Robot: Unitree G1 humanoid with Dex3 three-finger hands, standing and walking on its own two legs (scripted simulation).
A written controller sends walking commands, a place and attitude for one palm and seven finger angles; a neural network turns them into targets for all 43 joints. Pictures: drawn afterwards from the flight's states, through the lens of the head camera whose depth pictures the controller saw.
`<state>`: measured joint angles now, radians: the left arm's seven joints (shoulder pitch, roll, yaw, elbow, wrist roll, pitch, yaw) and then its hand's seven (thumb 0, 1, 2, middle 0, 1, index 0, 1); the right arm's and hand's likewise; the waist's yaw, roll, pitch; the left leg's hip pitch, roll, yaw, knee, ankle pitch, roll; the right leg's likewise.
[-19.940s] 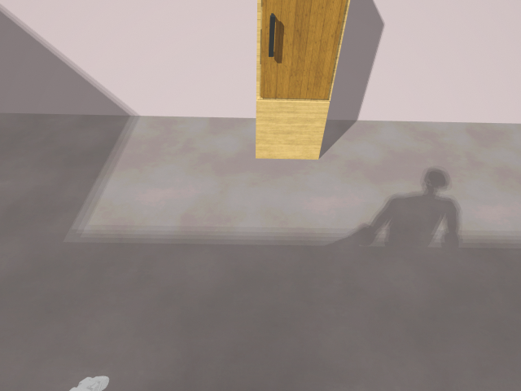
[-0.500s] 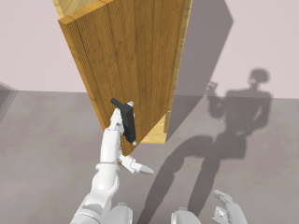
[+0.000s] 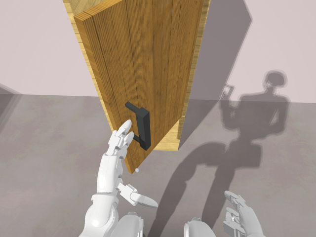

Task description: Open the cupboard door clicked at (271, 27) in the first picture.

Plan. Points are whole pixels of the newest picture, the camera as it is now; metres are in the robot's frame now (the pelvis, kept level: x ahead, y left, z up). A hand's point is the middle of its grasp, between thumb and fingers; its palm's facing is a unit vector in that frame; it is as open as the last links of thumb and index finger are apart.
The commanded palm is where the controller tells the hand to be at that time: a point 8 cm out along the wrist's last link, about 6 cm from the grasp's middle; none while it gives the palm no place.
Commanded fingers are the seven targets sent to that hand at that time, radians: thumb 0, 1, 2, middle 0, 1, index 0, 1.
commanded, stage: slide the hand sideways off the handle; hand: left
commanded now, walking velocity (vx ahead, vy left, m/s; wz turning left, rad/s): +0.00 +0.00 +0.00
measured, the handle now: (138, 127) +0.37 +0.08 +0.05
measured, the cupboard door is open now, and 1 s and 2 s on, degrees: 54 54 54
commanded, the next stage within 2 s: draw the hand back to the body in 0.56 s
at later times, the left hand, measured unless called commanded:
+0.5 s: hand (118, 189) +0.22 +0.10 +0.04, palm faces +0.03 -1.00 -0.03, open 16.3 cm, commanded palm +0.19 +0.16 +0.04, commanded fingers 0.00 -0.50 0.30 -0.15 -0.30 -0.15 -0.30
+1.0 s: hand (94, 187) +0.21 +0.14 +0.10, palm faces +0.02 -1.00 -0.05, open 16.3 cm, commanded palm +0.18 +0.20 +0.11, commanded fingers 0.00 -0.50 0.30 -0.15 -0.30 -0.15 -0.30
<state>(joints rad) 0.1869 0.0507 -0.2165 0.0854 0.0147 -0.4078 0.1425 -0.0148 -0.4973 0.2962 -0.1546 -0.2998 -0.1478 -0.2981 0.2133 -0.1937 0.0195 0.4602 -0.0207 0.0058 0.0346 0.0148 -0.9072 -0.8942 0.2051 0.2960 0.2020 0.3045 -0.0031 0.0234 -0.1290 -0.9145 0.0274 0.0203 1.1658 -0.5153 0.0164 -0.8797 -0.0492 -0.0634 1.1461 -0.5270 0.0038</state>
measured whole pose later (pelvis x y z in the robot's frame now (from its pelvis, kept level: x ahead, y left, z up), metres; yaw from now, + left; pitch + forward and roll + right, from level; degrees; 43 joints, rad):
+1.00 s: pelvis +0.02 -0.02 +0.02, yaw +1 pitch +12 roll -1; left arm 0.58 0.19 0.05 -0.28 -0.22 -0.31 -0.14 -0.01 -0.50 0.30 -0.15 -0.30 -0.15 -0.30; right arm 0.28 -0.22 0.02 0.42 0.03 -0.04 -0.06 0.02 -0.91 -0.89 0.21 0.30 0.20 0.30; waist -0.01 0.05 -0.16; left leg -0.79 0.05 -0.02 1.09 -0.51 -0.02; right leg -0.74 -0.02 -0.11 1.06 -0.53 -0.02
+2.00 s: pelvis +0.04 +0.00 +0.09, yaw -1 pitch -4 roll -1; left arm 0.46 0.33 0.35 -0.41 -0.05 -0.08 0.13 0.01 0.80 0.85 -0.21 -0.30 -0.20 -0.30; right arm 0.20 -0.23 0.03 0.62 0.00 -0.11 -0.07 0.02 -0.90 -0.89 0.21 0.30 0.20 0.30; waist 0.06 0.06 0.01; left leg -0.11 0.02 0.05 0.44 -0.27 0.01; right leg -0.08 -0.02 -0.05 0.41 -0.26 0.01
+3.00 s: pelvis -0.05 +0.01 +0.08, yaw -1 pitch -1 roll -1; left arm 0.55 0.41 0.43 -0.51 -0.02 -0.19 0.14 0.01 0.89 0.89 -0.22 -0.30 -0.21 -0.30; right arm 0.19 -0.22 0.01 0.53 0.01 -0.02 -0.08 0.02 -0.90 -0.89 0.21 0.30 0.20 0.30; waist 0.00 0.00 0.06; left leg -0.36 0.02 0.05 0.56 -0.19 0.04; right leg -0.32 -0.02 -0.04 0.51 -0.17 0.03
